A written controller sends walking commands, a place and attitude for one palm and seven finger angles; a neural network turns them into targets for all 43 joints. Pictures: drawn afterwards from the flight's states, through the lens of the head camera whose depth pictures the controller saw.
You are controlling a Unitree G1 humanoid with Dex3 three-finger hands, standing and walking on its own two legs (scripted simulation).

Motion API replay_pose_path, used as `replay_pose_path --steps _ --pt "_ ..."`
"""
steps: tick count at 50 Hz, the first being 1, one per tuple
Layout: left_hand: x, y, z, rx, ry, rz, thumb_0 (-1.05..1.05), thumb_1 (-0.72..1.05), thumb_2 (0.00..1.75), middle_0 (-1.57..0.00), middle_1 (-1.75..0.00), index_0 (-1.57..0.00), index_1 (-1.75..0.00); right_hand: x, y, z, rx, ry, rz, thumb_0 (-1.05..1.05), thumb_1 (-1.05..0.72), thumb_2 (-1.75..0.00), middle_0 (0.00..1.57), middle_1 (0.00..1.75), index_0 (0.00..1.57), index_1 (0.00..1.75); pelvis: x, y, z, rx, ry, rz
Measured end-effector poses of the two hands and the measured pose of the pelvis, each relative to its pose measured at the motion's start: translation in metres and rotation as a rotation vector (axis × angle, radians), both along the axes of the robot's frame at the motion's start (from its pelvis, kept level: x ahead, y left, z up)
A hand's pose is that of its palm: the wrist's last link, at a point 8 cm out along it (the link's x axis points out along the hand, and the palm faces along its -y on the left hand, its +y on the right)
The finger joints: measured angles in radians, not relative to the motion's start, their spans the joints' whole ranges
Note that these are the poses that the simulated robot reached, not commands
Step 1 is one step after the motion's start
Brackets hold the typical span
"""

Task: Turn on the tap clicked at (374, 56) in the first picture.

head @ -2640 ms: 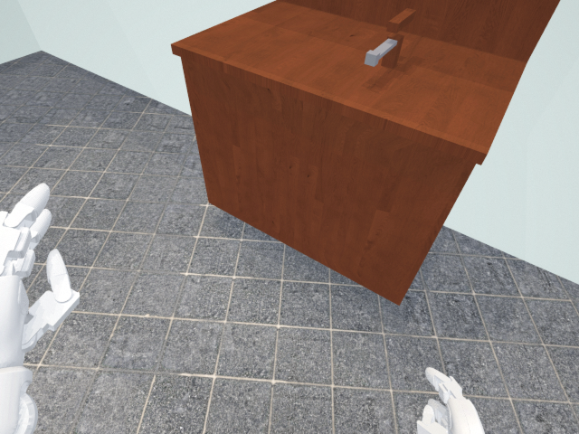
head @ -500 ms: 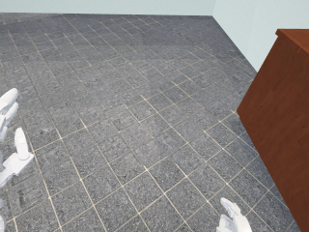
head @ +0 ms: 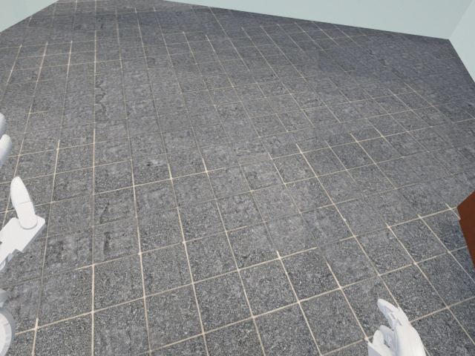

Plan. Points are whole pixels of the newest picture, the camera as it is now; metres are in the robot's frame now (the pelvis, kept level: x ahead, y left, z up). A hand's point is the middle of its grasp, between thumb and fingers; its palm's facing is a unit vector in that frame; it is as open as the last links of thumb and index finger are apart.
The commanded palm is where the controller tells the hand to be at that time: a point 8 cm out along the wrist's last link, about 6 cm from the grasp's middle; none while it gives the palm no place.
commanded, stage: walk around to get in front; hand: left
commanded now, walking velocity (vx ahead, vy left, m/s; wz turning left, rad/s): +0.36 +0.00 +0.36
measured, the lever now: out of the picture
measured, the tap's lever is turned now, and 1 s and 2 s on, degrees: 0 0 0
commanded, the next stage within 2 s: walk to a spot facing it in 1.62 s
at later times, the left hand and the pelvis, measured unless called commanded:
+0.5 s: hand (39, 196) +0.25 +0.26 +0.19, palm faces +0.57 -0.72 -0.40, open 7.4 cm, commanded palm +0.19 +0.30 +0.20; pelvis +0.09 -0.01 +0.02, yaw +12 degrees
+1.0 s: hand (65, 118) +0.39 +0.29 +0.20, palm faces +0.60 -0.64 -0.48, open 7.4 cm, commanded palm +0.32 +0.32 +0.20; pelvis +0.24 +0.01 +0.00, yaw +15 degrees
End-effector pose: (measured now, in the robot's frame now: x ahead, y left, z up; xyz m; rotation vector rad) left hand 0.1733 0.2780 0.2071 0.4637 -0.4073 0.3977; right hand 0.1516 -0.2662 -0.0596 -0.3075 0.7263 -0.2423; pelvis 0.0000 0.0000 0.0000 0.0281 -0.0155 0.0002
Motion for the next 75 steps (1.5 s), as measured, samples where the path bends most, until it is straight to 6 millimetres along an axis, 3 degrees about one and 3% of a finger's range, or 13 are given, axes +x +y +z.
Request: replay_pose_path --steps 7,12,18,25,30,35,44,51,57,62,66,70,75 --pt "0.004 0.007 0.009 0.032 0.027 0.019 0.01 0.89 0.9 -0.2 -0.3 -0.21 -0.3 0.028 0.065 -0.004 0.189 -0.015 0.096 0.01 -0.91 -0.9 0.2 0.3 0.2 0.3 0.014 -0.001 0.011 -0.032 -0.005 0.063" --pt "-0.001 0.001 0.019 0.089 0.071 0.08 0.01 0.89 0.89 -0.21 -0.3 -0.21 -0.3 0.047 0.088 -0.018 0.264 0.027 0.184 0.01 -0.9 -0.9 0.2 0.3 0.2 0.3 0.037 -0.011 0.015 -0.043 -0.006 0.096" --pt "0.006 0.005 -0.001 0.03 0.1 0.211 0.01 0.89 0.89 -0.21 -0.3 -0.21 -0.3 0.084 0.074 -0.044 0.218 0.115 0.285 0.01 -0.9 -0.9 0.2 0.3 0.21 0.3 0.06 -0.02 0.004 -0.022 -0.022 0.168" --pt "0.031 0.014 -0.002 -0.021 0.131 0.209 0.01 0.89 0.89 -0.21 -0.3 -0.21 -0.3 0.133 0.043 -0.01 0.08 0.1 0.245 0.01 -0.91 -0.9 0.2 0.3 0.2 0.3 0.093 -0.009 0.02 0.002 -0.003 0.214" --pt "0.054 0.038 0.007 0.024 0.028 0.196 0.01 0.89 0.89 -0.21 -0.3 -0.22 -0.3 0.175 0.046 0.007 -0.006 0.017 0.223 0.01 -0.91 -0.9 0.2 0.3 0.2 0.3 0.122 0.013 0.01 -0.019 -0.002 0.214" --pt "0.09 0.064 0.004 0.037 -0.005 0.206 0.01 0.89 0.89 -0.21 -0.3 -0.21 -0.3 0.205 0.078 0.006 0.066 -0.029 0.199 0.01 -0.91 -0.9 0.19 0.3 0.2 0.3 0.144 0.023 0.006 -0.026 -0.01 0.215" --pt "0.136 0.04 0.017 0.077 0.102 0.177 0.01 0.89 0.89 -0.21 -0.3 -0.21 -0.3 0.233 0.13 -0.014 0.252 0.052 0.282 0.01 -0.9 -0.9 0.2 0.3 0.2 0.3 0.202 0.017 0.019 -0.047 0.011 0.221" --pt "0.171 0.039 0.004 0.074 0.116 0.275 0.01 0.89 0.89 -0.21 -0.3 -0.22 -0.3 0.283 0.113 -0.053 0.228 0.156 0.335 0.01 -0.9 -0.9 0.2 0.3 0.21 0.3 0.244 0.007 0.001 -0.03 -0.016 0.259" --pt "0.201 0.044 0.001 0.013 0.147 0.273 0.01 0.89 0.89 -0.21 -0.3 -0.22 -0.3 0.33 0.086 -0.025 0.122 0.147 0.301 0.01 -0.91 -0.9 0.2 0.3 0.2 0.3 0.278 0.014 0.016 -0.011 0.004 0.285" --pt "0.228 0.06 0.011 0.035 0.083 0.258 0.01 0.89 0.89 -0.21 -0.3 -0.22 -0.3 0.373 0.084 -0.001 0.03 0.088 0.29 0.01 -0.91 -0.9 0.2 0.3 0.2 0.3 0.312 0.031 0.017 -0.006 0.013 0.29" --pt "0.253 0.085 0.009 0.062 -0.001 0.261 0.01 0.89 0.89 -0.21 -0.3 -0.22 -0.3 0.408 0.1 0.0 0.011 0.014 0.262 0.01 -0.91 -0.9 0.19 0.3 0.2 0.3 0.338 0.051 0.003 -0.008 -0.003 0.282" --pt "0.286 0.104 0.003 0.04 0.026 0.281 0.01 0.89 0.89 -0.21 -0.3 -0.21 -0.3 0.431 0.133 -0.002 0.103 0.002 0.272 0.01 -0.91 -0.9 0.19 0.3 0.2 0.3 0.359 0.054 0.006 -0.018 0.004 0.288" --pt "0.318 0.088 0.01 0.038 0.089 0.254 0.01 0.89 0.89 -0.2 -0.3 -0.21 -0.3 0.45 0.169 -0.009 0.223 0.029 0.33 0.01 -0.91 -0.9 0.2 0.3 0.2 0.3 0.392 0.053 0.015 -0.034 0.024 0.287"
